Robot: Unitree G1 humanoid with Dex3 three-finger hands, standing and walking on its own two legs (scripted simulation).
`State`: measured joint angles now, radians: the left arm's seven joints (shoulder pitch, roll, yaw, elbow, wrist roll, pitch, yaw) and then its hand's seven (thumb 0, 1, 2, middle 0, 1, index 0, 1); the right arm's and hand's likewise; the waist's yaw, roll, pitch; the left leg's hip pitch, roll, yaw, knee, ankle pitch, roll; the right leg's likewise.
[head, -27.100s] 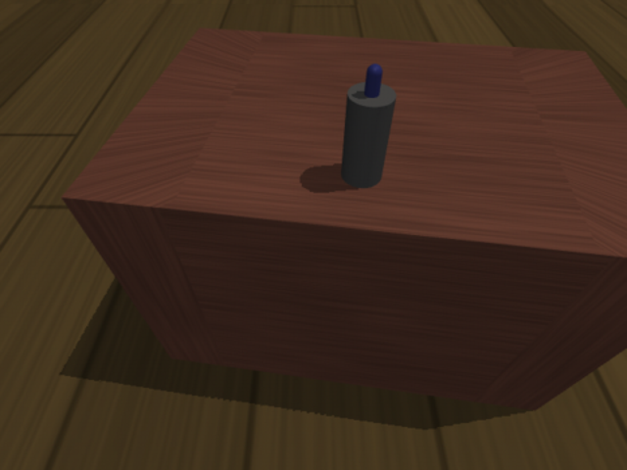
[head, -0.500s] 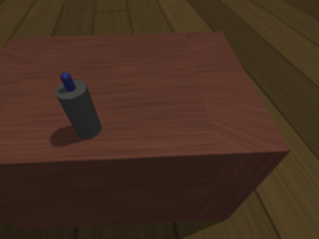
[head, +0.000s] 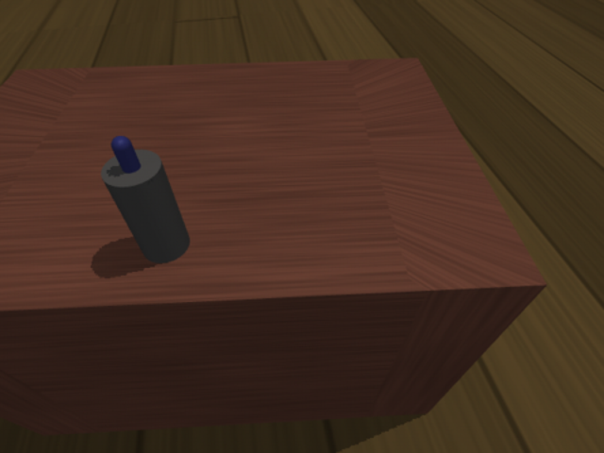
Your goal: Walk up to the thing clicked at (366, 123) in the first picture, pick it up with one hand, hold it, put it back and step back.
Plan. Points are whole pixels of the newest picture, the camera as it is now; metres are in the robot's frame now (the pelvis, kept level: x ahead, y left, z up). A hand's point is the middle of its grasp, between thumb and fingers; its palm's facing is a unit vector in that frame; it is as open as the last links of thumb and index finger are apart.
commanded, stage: stand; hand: left
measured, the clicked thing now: (145, 199) +0.46 +0.24 +0.08
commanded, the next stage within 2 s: step back in 1.96 s
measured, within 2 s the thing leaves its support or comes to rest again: neither
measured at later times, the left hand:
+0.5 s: hand out of the picture +0.07 +0.26 -0.15, palm faces -0.05 -0.93 -0.36, open 7.4 cm
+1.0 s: hand out of the picture +0.08 +0.26 -0.15, palm faces -0.05 -0.93 -0.35, open 7.4 cm
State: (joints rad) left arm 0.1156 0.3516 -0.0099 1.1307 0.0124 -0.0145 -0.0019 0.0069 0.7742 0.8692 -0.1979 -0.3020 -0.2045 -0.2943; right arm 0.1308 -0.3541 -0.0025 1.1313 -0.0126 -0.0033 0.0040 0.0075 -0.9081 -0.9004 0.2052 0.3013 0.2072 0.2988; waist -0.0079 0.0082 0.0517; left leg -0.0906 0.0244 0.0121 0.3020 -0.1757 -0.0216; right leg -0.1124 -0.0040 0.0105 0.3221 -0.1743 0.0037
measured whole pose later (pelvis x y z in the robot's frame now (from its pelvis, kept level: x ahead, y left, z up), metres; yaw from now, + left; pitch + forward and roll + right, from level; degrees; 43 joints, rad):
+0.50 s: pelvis +0.00 +0.00 +0.00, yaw +0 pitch -2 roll +0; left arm 0.12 0.35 -0.01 1.13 0.01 -0.01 0.00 0.01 0.91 0.90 -0.20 -0.30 -0.21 -0.30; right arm 0.13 -0.35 0.00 1.13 -0.01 -0.01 0.00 0.01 -0.91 -0.90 0.21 0.30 0.21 0.30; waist -0.01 0.01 0.05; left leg -0.08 0.02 0.02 0.30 -0.18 -0.02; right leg -0.11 -0.01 0.02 0.32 -0.18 0.01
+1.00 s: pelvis +0.00 +0.00 +0.00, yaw -1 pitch -2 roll +0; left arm 0.12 0.35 0.00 1.12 0.01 -0.01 0.00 0.01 0.91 0.90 -0.20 -0.30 -0.21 -0.30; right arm 0.12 -0.35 0.00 1.13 -0.01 0.00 0.00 0.01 -0.91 -0.90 0.21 0.30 0.21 0.30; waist -0.01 0.01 0.05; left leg -0.08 0.02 0.02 0.30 -0.18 -0.02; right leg -0.10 -0.01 0.02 0.32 -0.18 0.01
